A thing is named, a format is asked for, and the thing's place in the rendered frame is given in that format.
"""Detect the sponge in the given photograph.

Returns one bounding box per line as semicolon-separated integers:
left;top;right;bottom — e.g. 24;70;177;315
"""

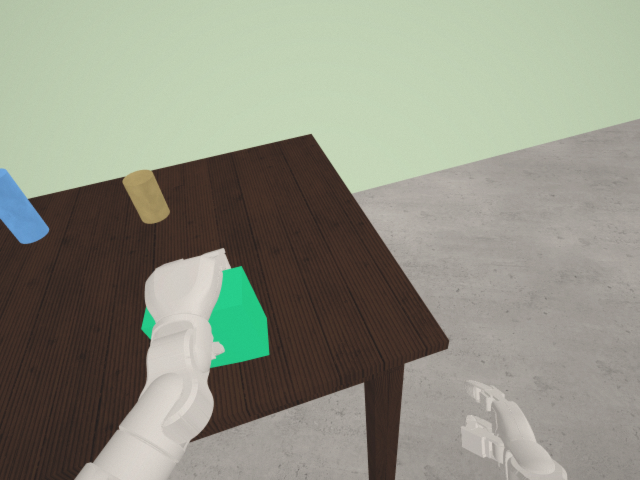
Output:
141;266;269;368

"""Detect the left robot hand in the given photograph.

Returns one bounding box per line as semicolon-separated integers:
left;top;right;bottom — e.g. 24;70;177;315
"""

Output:
145;248;231;360

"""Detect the table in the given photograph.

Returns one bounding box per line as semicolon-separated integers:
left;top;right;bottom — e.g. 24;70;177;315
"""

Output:
0;134;449;480

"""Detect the left robot forearm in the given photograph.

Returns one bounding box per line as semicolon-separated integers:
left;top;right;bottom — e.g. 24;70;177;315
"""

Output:
74;313;214;480

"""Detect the right robot hand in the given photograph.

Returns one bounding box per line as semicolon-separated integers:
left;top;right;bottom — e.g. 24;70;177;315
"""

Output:
461;380;537;472

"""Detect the right robot forearm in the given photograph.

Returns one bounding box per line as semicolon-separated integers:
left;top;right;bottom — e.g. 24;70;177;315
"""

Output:
503;439;567;480

